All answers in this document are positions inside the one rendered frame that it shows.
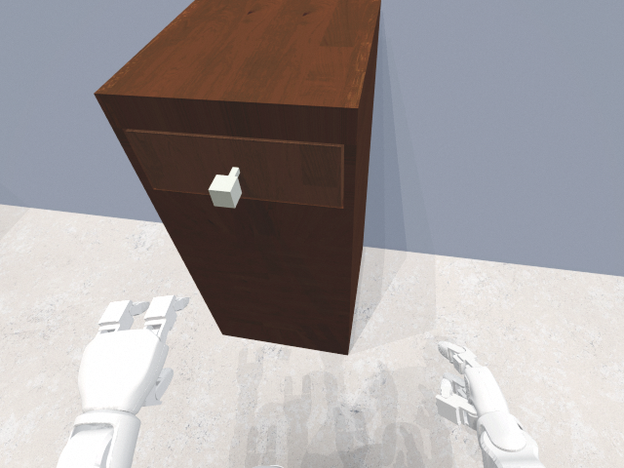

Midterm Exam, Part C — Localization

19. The left robot forearm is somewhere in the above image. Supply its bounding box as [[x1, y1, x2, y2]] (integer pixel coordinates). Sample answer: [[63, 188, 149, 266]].
[[56, 409, 141, 468]]

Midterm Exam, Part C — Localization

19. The robot right hand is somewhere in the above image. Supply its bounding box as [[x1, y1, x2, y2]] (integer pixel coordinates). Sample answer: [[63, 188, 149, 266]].
[[436, 341, 511, 431]]

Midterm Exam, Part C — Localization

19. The cabinet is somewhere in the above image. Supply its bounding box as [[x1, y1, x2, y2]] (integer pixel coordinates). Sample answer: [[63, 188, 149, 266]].
[[94, 0, 381, 355]]

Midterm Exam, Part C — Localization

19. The drawer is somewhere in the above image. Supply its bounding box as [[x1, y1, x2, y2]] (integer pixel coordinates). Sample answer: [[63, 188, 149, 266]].
[[126, 129, 344, 207]]

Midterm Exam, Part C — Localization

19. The right robot forearm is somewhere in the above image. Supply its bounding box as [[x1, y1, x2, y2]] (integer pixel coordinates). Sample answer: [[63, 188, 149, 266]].
[[477, 411, 545, 468]]

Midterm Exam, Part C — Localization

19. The handle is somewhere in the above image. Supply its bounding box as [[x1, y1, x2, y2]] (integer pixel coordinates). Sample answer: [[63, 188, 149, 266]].
[[209, 167, 242, 209]]

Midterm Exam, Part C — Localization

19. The robot left hand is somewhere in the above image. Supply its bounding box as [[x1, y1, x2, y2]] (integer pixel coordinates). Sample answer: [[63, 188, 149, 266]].
[[78, 295, 189, 415]]

